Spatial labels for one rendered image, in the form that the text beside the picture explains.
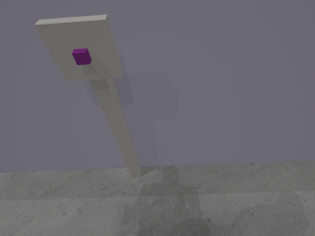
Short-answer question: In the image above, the panel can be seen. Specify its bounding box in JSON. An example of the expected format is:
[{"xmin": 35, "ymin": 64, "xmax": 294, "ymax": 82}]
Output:
[{"xmin": 34, "ymin": 14, "xmax": 142, "ymax": 177}]

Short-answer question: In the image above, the button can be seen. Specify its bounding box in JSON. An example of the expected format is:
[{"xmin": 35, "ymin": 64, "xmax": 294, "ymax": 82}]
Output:
[{"xmin": 72, "ymin": 48, "xmax": 92, "ymax": 65}]

